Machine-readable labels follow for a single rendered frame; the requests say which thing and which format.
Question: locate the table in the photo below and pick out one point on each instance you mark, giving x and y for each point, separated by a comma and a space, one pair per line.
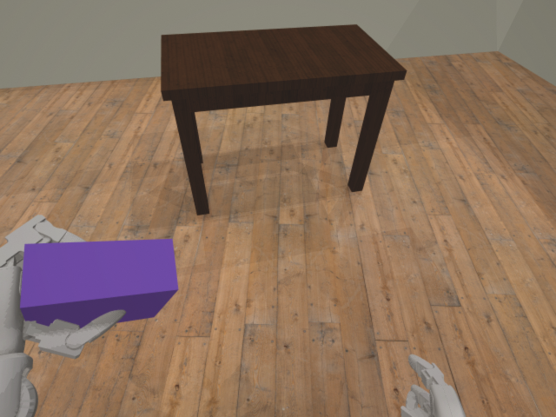
247, 68

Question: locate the sponge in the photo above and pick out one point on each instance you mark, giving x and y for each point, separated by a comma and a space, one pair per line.
80, 281

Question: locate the robot left hand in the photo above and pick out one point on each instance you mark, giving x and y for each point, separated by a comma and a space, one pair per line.
60, 337

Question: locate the robot right hand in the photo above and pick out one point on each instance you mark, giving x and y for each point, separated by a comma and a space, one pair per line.
441, 401

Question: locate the robot left forearm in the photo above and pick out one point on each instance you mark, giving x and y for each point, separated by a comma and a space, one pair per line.
18, 396

